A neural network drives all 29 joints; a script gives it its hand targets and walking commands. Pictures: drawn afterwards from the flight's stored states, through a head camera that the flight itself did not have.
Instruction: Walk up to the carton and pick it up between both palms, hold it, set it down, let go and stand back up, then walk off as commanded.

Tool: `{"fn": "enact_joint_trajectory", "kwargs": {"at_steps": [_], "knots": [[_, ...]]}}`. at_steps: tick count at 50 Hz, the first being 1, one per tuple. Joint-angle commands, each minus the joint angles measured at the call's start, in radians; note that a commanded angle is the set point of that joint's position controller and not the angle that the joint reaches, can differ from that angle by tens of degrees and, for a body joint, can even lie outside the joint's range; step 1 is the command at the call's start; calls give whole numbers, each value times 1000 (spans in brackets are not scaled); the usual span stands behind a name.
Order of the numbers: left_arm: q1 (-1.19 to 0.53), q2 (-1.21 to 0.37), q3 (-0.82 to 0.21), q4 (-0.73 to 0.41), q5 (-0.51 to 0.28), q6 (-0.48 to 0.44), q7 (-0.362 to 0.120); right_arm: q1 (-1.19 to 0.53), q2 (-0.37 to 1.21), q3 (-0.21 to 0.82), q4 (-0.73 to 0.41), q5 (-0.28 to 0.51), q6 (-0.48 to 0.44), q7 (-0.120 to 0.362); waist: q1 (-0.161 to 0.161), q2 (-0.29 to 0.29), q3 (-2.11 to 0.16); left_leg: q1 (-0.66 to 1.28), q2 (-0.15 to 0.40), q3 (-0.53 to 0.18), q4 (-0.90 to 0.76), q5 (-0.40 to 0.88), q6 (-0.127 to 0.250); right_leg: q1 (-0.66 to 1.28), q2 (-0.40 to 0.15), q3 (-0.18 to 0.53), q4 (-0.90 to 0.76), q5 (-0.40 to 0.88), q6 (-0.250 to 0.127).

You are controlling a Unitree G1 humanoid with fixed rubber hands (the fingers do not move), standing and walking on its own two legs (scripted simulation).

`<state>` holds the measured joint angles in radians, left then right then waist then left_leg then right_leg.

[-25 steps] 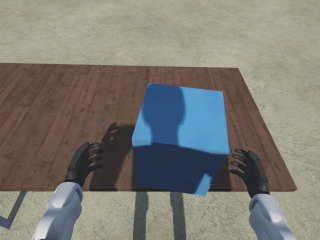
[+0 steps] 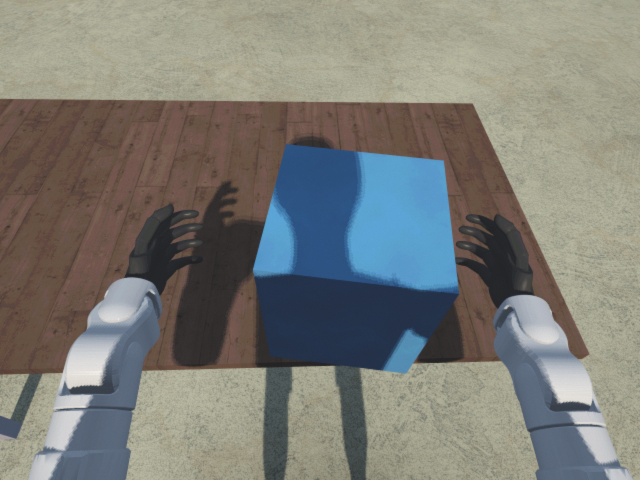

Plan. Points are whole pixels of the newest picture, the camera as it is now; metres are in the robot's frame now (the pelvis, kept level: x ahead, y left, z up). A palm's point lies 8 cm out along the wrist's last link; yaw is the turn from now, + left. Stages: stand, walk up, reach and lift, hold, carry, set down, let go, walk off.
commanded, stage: reach and lift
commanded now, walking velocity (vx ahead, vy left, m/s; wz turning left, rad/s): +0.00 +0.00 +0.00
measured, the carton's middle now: (350, 266) +0.38 -0.04 +0.01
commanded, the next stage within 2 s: none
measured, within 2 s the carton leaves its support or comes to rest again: neither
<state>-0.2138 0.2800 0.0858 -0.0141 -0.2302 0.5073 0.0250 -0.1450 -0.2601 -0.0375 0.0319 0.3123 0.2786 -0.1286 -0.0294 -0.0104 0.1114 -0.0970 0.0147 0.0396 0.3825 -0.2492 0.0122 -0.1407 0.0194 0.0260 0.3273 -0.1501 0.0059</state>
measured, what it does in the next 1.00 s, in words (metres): stands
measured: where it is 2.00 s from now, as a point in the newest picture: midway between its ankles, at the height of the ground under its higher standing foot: outside the picture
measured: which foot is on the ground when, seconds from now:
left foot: down 0.00-1.00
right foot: down 0.00-1.00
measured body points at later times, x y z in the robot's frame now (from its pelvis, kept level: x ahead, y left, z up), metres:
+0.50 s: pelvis -0.02 -0.01 +0.00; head +0.02 +0.01 +0.45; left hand +0.40 +0.20 +0.13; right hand +0.38 -0.22 +0.13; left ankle -0.03 +0.11 -0.75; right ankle +0.02 -0.12 -0.75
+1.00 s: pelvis +0.00 -0.01 +0.00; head +0.04 +0.00 +0.44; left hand +0.42 +0.19 +0.08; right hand +0.40 -0.21 +0.08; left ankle -0.03 +0.11 -0.75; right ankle +0.02 -0.13 -0.75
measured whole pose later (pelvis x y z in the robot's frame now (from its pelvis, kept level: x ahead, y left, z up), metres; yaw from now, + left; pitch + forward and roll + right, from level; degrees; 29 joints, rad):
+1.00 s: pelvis +0.00 -0.01 +0.00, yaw +2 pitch +6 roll -1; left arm -0.68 0.29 0.10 0.69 -0.16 0.28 0.01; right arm -0.61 -0.19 -0.05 0.64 0.24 0.17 -0.15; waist -0.07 -0.01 -0.01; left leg -0.30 0.03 -0.02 0.44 -0.24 -0.01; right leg -0.31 0.03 -0.02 0.35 -0.14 -0.01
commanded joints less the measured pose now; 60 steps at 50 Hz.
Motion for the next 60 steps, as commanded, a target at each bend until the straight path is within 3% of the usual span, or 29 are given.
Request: {"fn": "enact_joint_trajectory", "kwargs": {"at_steps": [1,11,22,32,39,51,55,60], "knots": [[-411,161,74,-227,1,-29,4,-372,-194,-95,-193,9,-47,0,-19,37,-551,89,-13,-20,-8,503,-57,213,18,13,30,441,-11],[-653,192,84,-67,15,15,15,-636,-235,-92,-43,29,-7,14,-17,43,-636,57,-10,-20,-14,446,-49,196,27,0,29,401,-12],[-941,246,58,171,-7,-27,33,-935,-230,-101,143,5,18,21,-18,36,-742,-26,-14,-14,-26,284,-25,163,25,-10,33,290,-17],[-1118,284,26,366,-26,-92,30,-1100,-219,-90,309,-10,16,7,-41,51,-846,-57,-22,-23,4,299,-28,183,19,-19,56,364,-8],[-1012,237,40,458,35,-157,-6,-1014,-181,-64,398,-30,-40,-14,-55,65,-850,-53,-33,-30,35,430,-54,244,20,-29,85,556,11],[-942,153,35,459,71,-397,-8,-895,-84,-71,371,-113,-260,-20,-45,87,-888,-64,-37,-33,74,527,-76,182,21,-33,102,587,22],[-959,127,12,506,56,-504,7,-910,-68,-83,379,-147,-345,-12,-36,90,-989,-57,-28,-34,112,572,-85,113,29,-36,114,563,13],[-954,80,-18,686,64,-646,17,-895,-46,-69,541,-168,-431,6,-35,97,-1023,-97,-19,-40,151,566,-101,38,28,-33,141,515,3]]}}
